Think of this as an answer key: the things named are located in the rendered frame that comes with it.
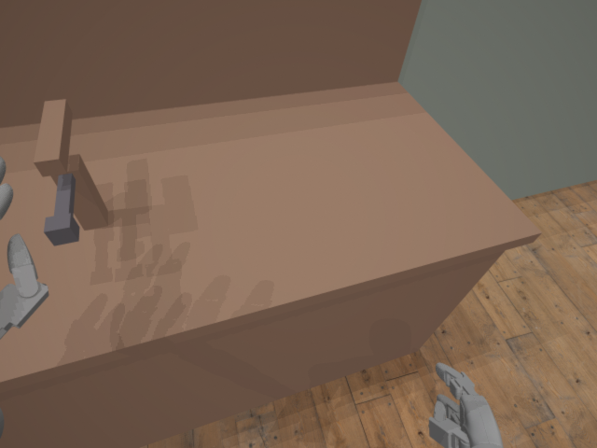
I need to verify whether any right robot hand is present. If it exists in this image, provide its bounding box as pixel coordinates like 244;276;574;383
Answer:
429;362;504;448

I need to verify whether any left robot hand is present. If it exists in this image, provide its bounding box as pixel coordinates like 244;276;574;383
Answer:
0;157;49;340

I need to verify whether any tap lever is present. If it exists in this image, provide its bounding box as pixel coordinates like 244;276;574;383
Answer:
44;174;79;246

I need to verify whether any counter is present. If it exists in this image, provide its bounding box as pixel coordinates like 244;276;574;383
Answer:
0;0;542;448

